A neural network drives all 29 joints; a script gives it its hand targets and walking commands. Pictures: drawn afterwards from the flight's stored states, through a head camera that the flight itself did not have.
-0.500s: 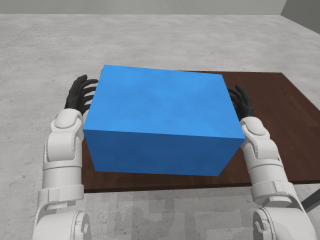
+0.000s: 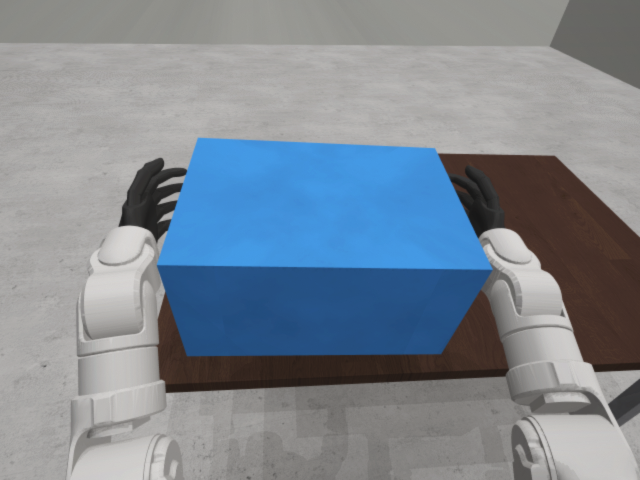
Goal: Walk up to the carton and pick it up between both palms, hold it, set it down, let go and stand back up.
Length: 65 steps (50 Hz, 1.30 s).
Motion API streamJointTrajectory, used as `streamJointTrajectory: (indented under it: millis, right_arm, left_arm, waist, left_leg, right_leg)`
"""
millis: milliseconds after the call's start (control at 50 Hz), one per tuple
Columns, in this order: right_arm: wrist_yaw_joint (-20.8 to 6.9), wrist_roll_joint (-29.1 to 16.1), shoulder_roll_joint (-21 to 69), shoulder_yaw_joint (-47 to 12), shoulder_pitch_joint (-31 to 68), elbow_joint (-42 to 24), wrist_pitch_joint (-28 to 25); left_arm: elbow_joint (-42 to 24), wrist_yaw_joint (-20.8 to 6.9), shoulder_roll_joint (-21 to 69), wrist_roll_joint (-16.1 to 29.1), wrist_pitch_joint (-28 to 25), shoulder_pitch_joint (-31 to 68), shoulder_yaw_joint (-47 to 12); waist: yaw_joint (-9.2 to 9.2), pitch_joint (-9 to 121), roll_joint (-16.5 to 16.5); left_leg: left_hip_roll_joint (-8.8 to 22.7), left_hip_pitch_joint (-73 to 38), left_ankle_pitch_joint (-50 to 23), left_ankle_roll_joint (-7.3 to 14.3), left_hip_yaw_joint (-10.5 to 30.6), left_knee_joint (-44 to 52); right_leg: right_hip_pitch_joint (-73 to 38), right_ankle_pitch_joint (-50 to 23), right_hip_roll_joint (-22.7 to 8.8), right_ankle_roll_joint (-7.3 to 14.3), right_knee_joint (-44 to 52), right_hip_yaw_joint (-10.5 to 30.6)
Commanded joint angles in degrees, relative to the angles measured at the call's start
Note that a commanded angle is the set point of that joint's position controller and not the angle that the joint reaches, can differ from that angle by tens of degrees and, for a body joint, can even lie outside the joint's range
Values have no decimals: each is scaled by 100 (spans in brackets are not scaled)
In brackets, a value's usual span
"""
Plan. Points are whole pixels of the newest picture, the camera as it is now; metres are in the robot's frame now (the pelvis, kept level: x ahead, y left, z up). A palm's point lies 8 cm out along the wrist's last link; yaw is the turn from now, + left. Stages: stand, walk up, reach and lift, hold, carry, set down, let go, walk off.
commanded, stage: hold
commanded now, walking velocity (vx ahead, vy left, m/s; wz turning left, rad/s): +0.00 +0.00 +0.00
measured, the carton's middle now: (319, 245) +0.36 +0.01 +0.14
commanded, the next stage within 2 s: none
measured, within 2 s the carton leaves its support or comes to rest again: neither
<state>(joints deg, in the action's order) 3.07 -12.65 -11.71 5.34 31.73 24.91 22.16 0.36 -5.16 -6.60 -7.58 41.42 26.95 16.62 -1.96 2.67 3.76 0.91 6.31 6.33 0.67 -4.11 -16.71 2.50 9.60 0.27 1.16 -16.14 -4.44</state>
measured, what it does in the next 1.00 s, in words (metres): stands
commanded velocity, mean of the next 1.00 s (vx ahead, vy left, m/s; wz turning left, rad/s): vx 0.00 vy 0.00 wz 0.00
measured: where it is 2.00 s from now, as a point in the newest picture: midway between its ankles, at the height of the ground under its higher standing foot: outside the picture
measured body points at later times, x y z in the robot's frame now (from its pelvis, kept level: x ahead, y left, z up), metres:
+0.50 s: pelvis +0.00 -0.01 +0.00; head -0.04 +0.02 +0.45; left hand +0.37 +0.21 +0.19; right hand +0.38 -0.20 +0.18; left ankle +0.04 +0.11 -0.75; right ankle +0.00 -0.10 -0.75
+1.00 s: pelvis +0.01 -0.01 +0.00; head -0.02 +0.01 +0.45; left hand +0.37 +0.19 +0.18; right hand +0.37 -0.22 +0.17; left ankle +0.04 +0.11 -0.75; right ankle +0.00 -0.10 -0.75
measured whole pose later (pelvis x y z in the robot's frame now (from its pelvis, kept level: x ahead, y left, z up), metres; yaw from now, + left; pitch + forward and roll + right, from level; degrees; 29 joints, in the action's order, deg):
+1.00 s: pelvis +0.01 -0.01 +0.00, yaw +0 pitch -2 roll +0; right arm 4.1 -13.4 -12.4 4.9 30.5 19.6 24.7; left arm -2.3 -5.7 -5.6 -7.3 41.7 26.0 17.6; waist -3.6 2.4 1.2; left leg 1.4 7.6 6.5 0.2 -4.1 -16.5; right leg 3.7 9.5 0.8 1.6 -15.4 -4.3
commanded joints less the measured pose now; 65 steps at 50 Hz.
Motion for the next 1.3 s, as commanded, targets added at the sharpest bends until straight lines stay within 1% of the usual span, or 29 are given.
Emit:
streamJointTrajectory:
  millis: [0,40,80,160,200,240,260,300,320,420,520,560,600,640,660,680,700,740,800,900,960,1020,1080,1180,1280]
  right_arm:
    - [-934,-362,2325,-1602,4262,-1634,-332]
    - [-943,-300,2327,-1583,4349,-1618,-317]
    - [-940,-271,2328,-1559,4363,-1550,-306]
    - [-940,-181,2352,-1496,4363,-1295,-253]
    - [-932,-188,2369,-1501,4439,-1252,-252]
    - [-926,-205,2422,-1506,4513,-1234,-279]
    - [-918,-223,2460,-1566,4509,-1310,-300]
    - [-906,-311,2539,-1623,4627,-1472,-363]
    - [-893,-357,2570,-1704,4666,-1566,-389]
    - [-786,-513,2518,-1864,4361,-1719,-357]
    - [-700,-583,2363,-1855,4085,-1782,-235]
    - [-688,-566,2366,-1840,4030,-1738,-174]
    - [-681,-559,2312,-1834,3972,-1682,-119]
    - [-666,-601,2325,-1868,3975,-1834,-125]
    - [-691,-678,2145,-1626,3664,-1820,-80]
    - [-707,-707,2120,-1670,3810,-1993,-80]
    - [-717,-717,2134,-1665,3783,-2081,-88]
    - [-718,-751,2105,-1721,3763,-2264,-94]
    - [-702,-711,2113,-1824,3775,-2377,-73]
    - [-680,-623,2253,-2024,3906,-2430,-96]
    - [-655,-684,2379,-2178,4028,-2575,-140]
    - [-621,-731,2447,-2250,4065,-2605,-153]
    - [-604,-687,2440,-2189,3972,-2401,-108]
    - [-610,-552,2420,-1965,3801,-2018,-19]
    - [-614,-556,2411,-1819,3797,-2094,-30]
  left_arm:
    - [-692,-513,2096,746,-276,3543,-2418]
    - [-585,-527,2102,745,-256,3560,-2380]
    - [-464,-550,2113,733,-244,3538,-2343]
    - [-134,-634,2034,575,-209,3488,-2072]
    - [-53,-671,2024,515,-203,3482,-1963]
    - [-67,-689,2029,502,-227,3568,-1921]
    - [-93,-694,2054,511,-239,3541,-1939]
    - [-334,-667,2108,608,-310,3731,-2075]
    - [-351,-646,2128,642,-335,3728,-2122]
    - [-535,-613,2051,650,-352,3498,-2245]
    - [-662,-692,1929,561,-216,3157,-2131]
    - [-644,-727,1892,542,-175,3143,-2069]
    - [-643,-768,1847,503,-130,3117,-1988]
    - [-772,-782,1874,531,-130,3081,-2030]
    - [-919,-733,2109,598,-137,2884,-2239]
    - [-1143,-706,2040,641,-138,3012,-2238]
    - [-1214,-678,2064,697,-132,3041,-2342]
    - [-1365,-630,2011,752,-147,3050,-2389]
    - [-1263,-613,1951,768,-177,2945,-2344]
    - [-1014,-653,1942,732,-228,2827,-2187]
    - [-1054,-654,1953,774,-265,2859,-2175]
    - [-1060,-649,1949,786,-282,2908,-2159]
    - [-955,-668,1928,712,-253,2927,-2087]
    - [-806,-750,1916,597,-180,3004,-2028]
    - [-983,-765,1951,707,-210,3173,-2209]
  waist:
    - [-51,2032,-613]
    - [-70,2144,-500]
    - [-79,2208,-472]
    - [-30,2019,-305]
    - [14,1975,-284]
    - [21,1965,-285]
    - [15,2035,-263]
    - [8,2240,-383]
    - [7,2345,-364]
    - [-47,2366,-441]
    - [-80,2073,-478]
    - [-103,1903,-424]
    - [-72,1770,-413]
    - [-97,1878,-409]
    - [-383,1574,-798]
    - [-285,1734,-807]
    - [-357,1812,-824]
    - [-360,1994,-788]
    - [-285,2088,-603]
    - [-58,2154,-254]
    - [57,2339,-156]
    - [94,2409,-139]
    - [57,2231,-174]
    - [-98,1845,-328]
    - [-265,1964,-538]
  left_leg:
    - [-78,-1329,-629,-130,247,86]
    - [-73,-1283,-516,-87,260,97]
    - [-81,-1260,-410,-70,245,126]
    - [-93,-1078,-279,-1,197,174]
    - [-110,-1004,-270,20,179,199]
    - [-122,-930,-305,29,165,191]
    - [-121,-955,-410,23,170,162]
    - [-143,-1039,-676,-10,174,77]
    - [-160,-1128,-848,-28,185,15]
    - [-199,-1302,-1247,-102,210,-99]
    - [-199,-1246,-1310,-149,201,-79]
    - [-210,-1205,-1215,-135,181,-38]
    - [-210,-1159,-1136,-130,170,4]
    - [-212,-1188,-1337,-142,181,-52]
    - [-195,-1241,-1256,-340,273,-38]
    - [-217,-1323,-1346,-358,290,-88]
    - [-205,-1435,-1470,-373,290,-131]
    - [-205,-1601,-1626,-381,297,-197]
    - [-204,-1553,-1479,-312,286,-168]
    - [-218,-1170,-1003,-134,210,-8]
    - [-244,-1037,-1038,-74,178,-9]
    - [-266,-976,-1065,-45,159,-17]
    - [-262,-938,-901,-33,142,41]
    - [-243,-906,-611,-66,131,142]
    - [-252,-1068,-765,-168,186,64]
  right_leg:
    - [670,-542,108,-123,325,115]
    - [621,-472,103,-122,335,128]
    - [608,-394,100,-132,343,125]
    - [512,-288,83,-188,379,149]
    - [412,-318,59,-208,362,166]
    - [349,-362,65,-218,341,157]
    - [303,-503,72,-227,320,160]
    - [307,-740,88,-215,256,155]
    - [247,-929,98,-233,243,161]
    - [116,-1503,113,-269,189,189]
    - [36,-1561,124,-272,210,165]
    - [52,-1528,100,-277,231,181]
    - [15,-1457,93,-280,245,176]
    - [-48,-1685,111,-281,208,172]
    - [219,-1515,245,-121,227,128]
    - [240,-1399,250,-89,257,111]
    - [318,-1491,269,-89,242,98]
    - [382,-1643,294,-100,228,68]
    - [370,-1707,271,-154,237,75]
    - [115,-1679,189,-244,232,177]
    - [-91,-1875,174,-280,170,238]
    - [-173,-2020,153,-304,138,295]
    - [-97,-1892,114,-306,184,336]
    - [54,-1507,65,-267,292,345]
    - [70,-1638,99,-238,258,263]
